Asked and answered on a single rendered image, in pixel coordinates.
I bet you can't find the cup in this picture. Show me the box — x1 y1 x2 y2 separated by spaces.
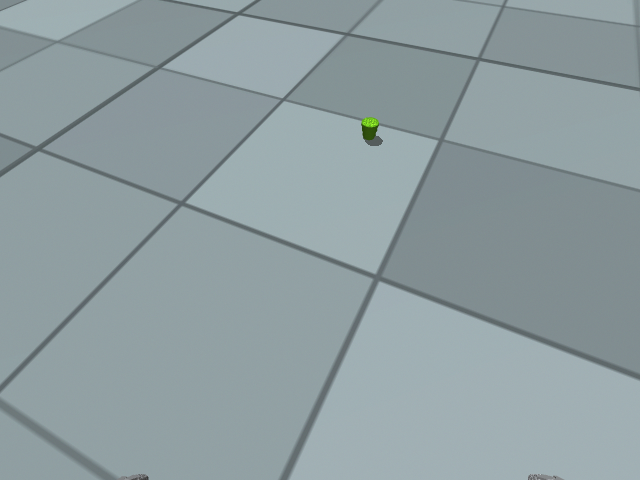
361 117 379 140

